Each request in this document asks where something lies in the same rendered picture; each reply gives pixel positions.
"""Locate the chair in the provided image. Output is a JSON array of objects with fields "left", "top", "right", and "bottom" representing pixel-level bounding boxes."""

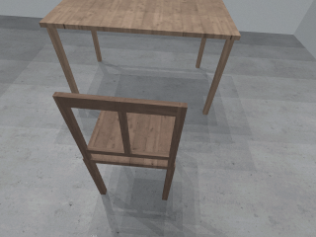
[{"left": 52, "top": 92, "right": 188, "bottom": 200}]

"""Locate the table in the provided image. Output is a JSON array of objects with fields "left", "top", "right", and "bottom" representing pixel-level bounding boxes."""
[{"left": 39, "top": 0, "right": 241, "bottom": 116}]

